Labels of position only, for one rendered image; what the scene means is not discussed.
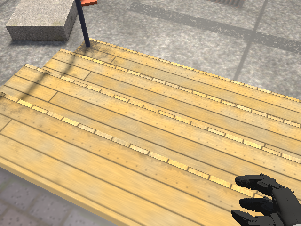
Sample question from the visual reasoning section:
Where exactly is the right robot hand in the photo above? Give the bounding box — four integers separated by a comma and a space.
231, 173, 301, 226

